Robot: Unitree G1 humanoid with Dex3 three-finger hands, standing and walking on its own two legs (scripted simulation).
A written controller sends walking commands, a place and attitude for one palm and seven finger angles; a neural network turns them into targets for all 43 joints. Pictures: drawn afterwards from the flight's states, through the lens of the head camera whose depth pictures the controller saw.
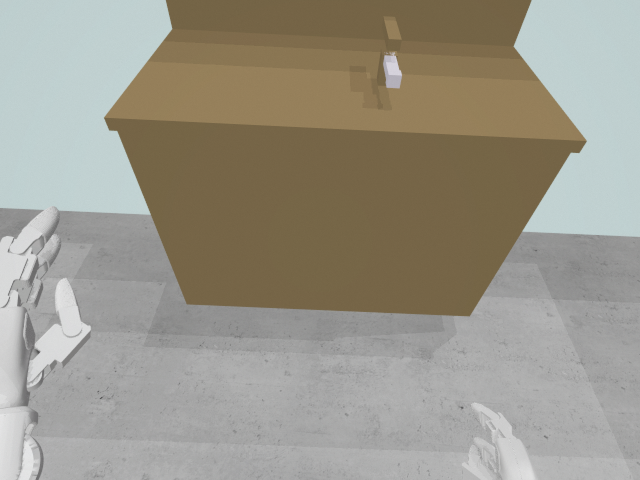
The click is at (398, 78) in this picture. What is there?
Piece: tap's lever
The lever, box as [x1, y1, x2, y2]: [386, 70, 401, 87]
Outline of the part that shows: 388,70 386,77 386,86 399,87 401,78 400,70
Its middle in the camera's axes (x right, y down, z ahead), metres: +0.15 -0.34 +0.82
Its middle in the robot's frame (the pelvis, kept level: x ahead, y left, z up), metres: +0.87 -0.09 +0.10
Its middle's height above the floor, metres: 0.88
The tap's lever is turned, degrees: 0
